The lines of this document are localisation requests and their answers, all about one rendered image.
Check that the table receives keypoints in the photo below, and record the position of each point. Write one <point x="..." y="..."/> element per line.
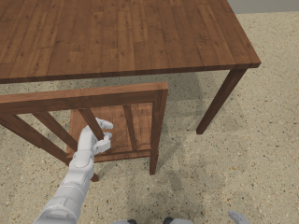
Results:
<point x="52" y="40"/>

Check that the right robot hand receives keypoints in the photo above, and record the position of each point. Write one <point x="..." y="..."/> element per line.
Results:
<point x="238" y="218"/>

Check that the chair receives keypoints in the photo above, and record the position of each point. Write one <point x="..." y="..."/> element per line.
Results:
<point x="135" y="110"/>

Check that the robot left forearm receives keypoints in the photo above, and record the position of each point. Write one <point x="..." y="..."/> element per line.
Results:
<point x="69" y="197"/>

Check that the left robot hand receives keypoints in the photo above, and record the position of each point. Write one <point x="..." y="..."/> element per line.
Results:
<point x="87" y="139"/>

